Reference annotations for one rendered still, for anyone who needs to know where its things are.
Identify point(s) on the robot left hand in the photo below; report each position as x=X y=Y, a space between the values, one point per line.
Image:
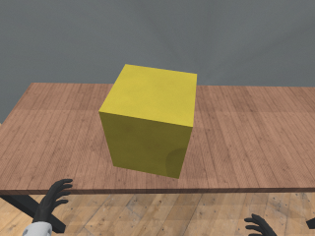
x=49 y=203

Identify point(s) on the carton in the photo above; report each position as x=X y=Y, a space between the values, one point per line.
x=148 y=118

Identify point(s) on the robot right hand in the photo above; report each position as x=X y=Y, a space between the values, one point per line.
x=263 y=227

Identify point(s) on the robot left forearm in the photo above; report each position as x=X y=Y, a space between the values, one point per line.
x=39 y=228

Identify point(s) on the table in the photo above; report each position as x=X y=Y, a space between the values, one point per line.
x=245 y=139

